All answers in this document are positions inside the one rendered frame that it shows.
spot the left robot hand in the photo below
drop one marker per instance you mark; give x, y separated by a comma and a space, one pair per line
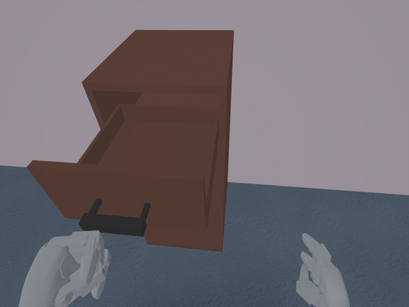
78, 258

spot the cabinet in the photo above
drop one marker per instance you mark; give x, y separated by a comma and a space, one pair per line
189, 68

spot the drawer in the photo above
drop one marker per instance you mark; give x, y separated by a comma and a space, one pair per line
162, 155

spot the handle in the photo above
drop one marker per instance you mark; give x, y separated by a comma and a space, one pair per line
114, 224

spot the right robot hand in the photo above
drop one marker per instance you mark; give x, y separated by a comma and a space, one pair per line
324, 274

